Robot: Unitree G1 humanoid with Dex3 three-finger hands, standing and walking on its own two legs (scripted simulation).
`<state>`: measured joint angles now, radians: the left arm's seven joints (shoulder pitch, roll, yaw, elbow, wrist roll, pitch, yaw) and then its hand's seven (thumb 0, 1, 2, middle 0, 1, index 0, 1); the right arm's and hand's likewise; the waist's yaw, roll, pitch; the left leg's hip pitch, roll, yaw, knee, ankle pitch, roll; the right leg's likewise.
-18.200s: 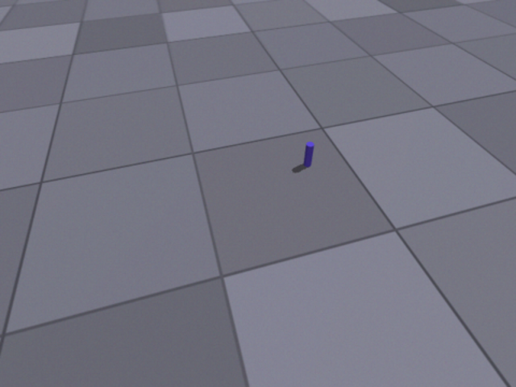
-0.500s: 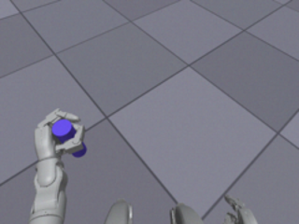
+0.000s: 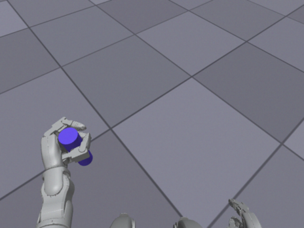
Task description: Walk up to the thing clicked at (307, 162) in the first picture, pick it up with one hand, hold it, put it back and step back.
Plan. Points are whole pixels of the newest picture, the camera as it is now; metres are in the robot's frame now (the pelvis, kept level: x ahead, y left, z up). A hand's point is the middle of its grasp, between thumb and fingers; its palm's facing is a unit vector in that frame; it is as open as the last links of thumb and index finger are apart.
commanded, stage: lift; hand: left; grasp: from the side
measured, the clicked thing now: (77, 148) +0.33 +0.21 +0.00
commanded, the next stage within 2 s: hold in 0.20 s
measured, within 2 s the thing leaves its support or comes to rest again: neither
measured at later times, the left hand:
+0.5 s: hand (78, 134) +0.35 +0.19 +0.06, palm faces +0.29 -0.96 -0.01, open 5.6 cm
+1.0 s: hand (75, 131) +0.34 +0.19 +0.08, palm faces +0.29 -0.96 -0.01, open 5.6 cm
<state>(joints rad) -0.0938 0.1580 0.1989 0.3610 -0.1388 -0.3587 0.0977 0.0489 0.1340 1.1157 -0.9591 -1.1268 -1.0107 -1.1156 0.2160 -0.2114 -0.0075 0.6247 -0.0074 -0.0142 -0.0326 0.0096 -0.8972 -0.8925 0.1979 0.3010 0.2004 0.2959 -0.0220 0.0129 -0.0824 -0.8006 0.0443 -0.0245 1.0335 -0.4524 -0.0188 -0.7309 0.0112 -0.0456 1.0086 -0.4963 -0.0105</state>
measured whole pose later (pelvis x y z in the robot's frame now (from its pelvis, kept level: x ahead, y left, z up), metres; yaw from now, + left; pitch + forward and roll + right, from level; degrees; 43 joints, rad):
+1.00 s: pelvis +0.02 +0.00 +0.02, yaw +0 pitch +8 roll -2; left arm -0.07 0.14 0.17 0.30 -0.13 -0.30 0.12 0.05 0.14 1.11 -0.96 -1.13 -1.01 -1.12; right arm 0.22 -0.21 -0.01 0.64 0.00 0.00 -0.02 0.01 -0.92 -0.90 0.20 0.30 0.20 0.30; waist -0.01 0.02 -0.06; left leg -0.62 0.04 -0.02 0.90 -0.43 -0.01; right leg -0.55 0.01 -0.04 0.86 -0.46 0.00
